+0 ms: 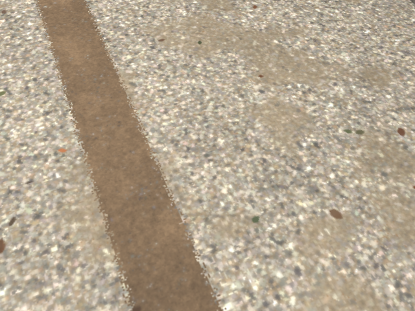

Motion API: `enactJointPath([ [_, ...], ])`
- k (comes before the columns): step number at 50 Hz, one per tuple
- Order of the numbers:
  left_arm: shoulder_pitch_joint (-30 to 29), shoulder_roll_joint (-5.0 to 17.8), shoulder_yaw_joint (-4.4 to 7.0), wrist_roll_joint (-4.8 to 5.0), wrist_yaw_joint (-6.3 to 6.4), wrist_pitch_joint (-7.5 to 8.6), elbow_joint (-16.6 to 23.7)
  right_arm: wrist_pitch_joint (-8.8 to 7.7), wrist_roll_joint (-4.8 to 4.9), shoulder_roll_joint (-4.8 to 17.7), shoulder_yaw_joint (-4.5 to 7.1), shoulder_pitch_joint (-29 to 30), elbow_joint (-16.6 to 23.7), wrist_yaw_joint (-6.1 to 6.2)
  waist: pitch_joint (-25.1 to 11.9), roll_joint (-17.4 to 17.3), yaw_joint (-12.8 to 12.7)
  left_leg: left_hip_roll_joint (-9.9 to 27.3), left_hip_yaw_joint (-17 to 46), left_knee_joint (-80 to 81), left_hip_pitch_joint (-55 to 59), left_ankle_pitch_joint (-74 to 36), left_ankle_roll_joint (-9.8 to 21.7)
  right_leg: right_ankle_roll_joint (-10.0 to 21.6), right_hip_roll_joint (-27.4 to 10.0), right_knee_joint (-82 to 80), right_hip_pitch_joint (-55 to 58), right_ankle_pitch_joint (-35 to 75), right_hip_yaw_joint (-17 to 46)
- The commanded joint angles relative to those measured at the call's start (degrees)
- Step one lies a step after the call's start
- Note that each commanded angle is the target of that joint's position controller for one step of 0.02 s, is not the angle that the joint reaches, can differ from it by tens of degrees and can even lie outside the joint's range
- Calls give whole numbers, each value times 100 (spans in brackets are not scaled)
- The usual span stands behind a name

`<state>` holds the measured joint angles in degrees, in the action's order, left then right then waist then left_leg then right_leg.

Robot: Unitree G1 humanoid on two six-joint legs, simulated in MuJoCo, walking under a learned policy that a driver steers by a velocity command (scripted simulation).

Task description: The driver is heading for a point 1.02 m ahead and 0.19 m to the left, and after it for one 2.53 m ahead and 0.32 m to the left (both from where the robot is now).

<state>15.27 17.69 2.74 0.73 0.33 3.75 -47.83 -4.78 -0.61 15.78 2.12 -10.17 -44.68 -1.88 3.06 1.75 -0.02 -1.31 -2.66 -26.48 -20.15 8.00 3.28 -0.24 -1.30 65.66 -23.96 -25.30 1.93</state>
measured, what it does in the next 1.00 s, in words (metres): walks ahead: right foot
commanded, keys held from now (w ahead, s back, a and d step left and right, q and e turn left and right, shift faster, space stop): no key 1.00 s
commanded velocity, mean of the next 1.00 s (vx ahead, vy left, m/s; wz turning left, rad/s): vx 0.07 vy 0.00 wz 0.00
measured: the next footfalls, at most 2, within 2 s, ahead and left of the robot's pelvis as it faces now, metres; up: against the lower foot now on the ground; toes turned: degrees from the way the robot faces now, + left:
right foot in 0.28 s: +0.20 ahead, -0.14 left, +0.00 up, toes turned +0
left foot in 1.86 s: +0.58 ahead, +0.07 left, +0.00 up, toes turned +3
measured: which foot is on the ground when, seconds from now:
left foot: down 0.00-1.00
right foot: up 0.00-0.26, down 0.28-1.00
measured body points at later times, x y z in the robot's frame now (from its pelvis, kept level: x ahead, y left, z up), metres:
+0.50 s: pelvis +0.12 -0.02 +0.00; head +0.13 -0.03 +0.45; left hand +0.26 +0.23 -0.11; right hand +0.20 -0.29 -0.14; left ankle +0.06 +0.09 -0.74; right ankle +0.16 -0.14 -0.74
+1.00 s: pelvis +0.11 -0.03 +0.00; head +0.12 -0.03 +0.45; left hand +0.22 +0.23 -0.14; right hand +0.14 -0.29 -0.15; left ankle +0.06 +0.09 -0.74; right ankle +0.16 -0.14 -0.74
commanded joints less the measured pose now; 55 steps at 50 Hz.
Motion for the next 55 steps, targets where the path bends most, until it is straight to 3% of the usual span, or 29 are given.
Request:
enactJointPath([
  [1, 400, 307, 101, -41, 60, -94, 241, -100, -50, 555, 126, -56, 161, 18, -888, -625, -181, 1488, 1177, 956, 1097, -4025, 1048, -134, -404, -400, -328, 402, 183],
  [5, 63, 112, 15, -109, 102, -212, 307, -42, -29, 758, 170, 178, -17, 120, -884, -726, -214, 1234, 518, 1098, 776, -4117, 977, -246, -355, -1987, 166, 1371, 38],
  [9, -419, 254, 58, -78, 88, -260, 350, 85, -12, 809, 164, -45, -298, 152, -859, -676, 16, 1274, 549, 1083, 986, -3245, 890, -204, -262, -2818, 423, 1954, 22],
  [12, -552, 297, 99, -119, 83, -266, 365, 176, 49, 747, 131, 65, -429, 160, -687, -637, -55, 1288, 713, 828, 966, -2193, 776, -25, -198, -3548, 750, 1978, -24],
  [13, -489, 316, 115, -158, 85, -252, 325, 196, 90, 655, 98, 53, -474, 166, -657, -555, -132, 1129, 711, 651, 886, -1650, 591, 77, -172, -4081, 1102, 2473, -40],
  [14, -480, 518, 161, -202, 113, -237, 321, 184, 37, 493, 43, -169, -531, 171, -700, -264, -62, 863, 651, 420, 748, -1027, 311, 192, -455, -4302, 1541, 3661, 272],
  [15, -567, 845, 225, -189, 158, -262, 365, 150, -93, 440, 33, -640, -604, 156, -868, 291, 294, 457, 452, 181, 438, -54, 59, 427, -864, -4007, 2070, 4656, 599],
  [16, -740, 624, 175, -150, 161, -316, 326, 165, -88, 269, -13, -940, -714, 174, -1006, 707, 462, 258, 285, 295, 376, 747, -142, 740, -1002, -3952, 2078, 4202, 769],
  [17, -910, 342, 131, -96, 112, -349, 342, 224, -70, 363, -22, -631, -708, 206, -830, 567, 294, 255, 235, 412, 584, 764, -231, 667, -784, -4033, 1712, 3356, 686],
  [18, -988, 235, 107, -95, 78, -360, 333, 300, -36, 491, 8, -365, -685, 238, -646, 393, 188, 262, 224, 409, 573, 687, -236, 513, -594, -4060, 1518, 2965, 555],
  [20, -948, 315, 118, -119, 31, -303, 234, 426, -16, 574, 31, -245, -704, 288, -545, 255, 127, 311, 274, 362, 624, 341, -185, 382, -442, -3980, 1465, 3123, 409],
  [23, -885, 326, 124, -99, 34, -239, 36, 465, -3, 571, 36, -247, -787, 309, -682, 165, 114, 387, 322, 313, 861, -196, -188, 392, -401, -3832, 1604, 3686, 340],
  [32, -1100, 305, 124, -75, 87, -310, -409, 541, 26, 497, 62, -231, -1128, 360, -584, -143, 104, 399, 276, 333, 1001, -250, -253, 442, -293, -3834, 1638, 3461, 238],
  [55, -1140, 168, 78, -76, 172, -435, -1245, 416, 6, 224, -39, -710, -1645, 428, -114, -151, 27, 390, 209, 615, 578, 783, -264, 309, -95, -4166, 1470, 1993, 143],
])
